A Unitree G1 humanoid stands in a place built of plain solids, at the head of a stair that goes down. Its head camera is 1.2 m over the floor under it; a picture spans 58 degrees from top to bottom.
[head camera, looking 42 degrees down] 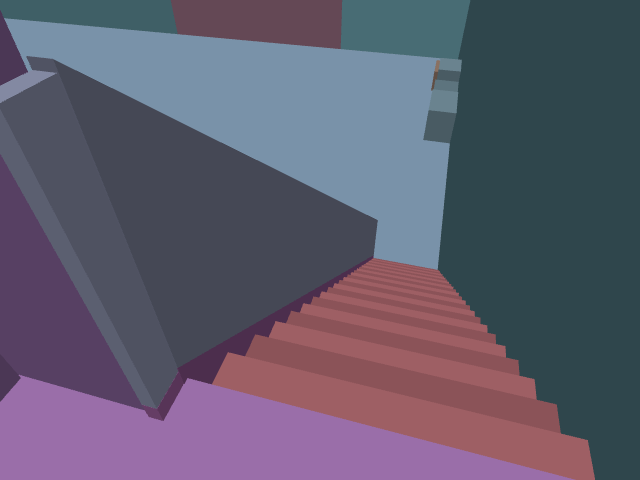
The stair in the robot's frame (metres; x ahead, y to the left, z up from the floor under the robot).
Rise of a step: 0.19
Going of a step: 0.23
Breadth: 1.25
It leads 15 degrees to the right of straight ahead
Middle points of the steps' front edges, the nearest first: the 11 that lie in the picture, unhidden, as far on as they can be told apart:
0.54 -0.19 0.00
0.76 -0.25 -0.19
0.98 -0.31 -0.39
1.20 -0.37 -0.58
1.42 -0.43 -0.77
1.64 -0.49 -0.97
1.86 -0.55 -1.16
2.08 -0.61 -1.35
2.30 -0.67 -1.55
2.52 -0.73 -1.74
2.74 -0.79 -1.93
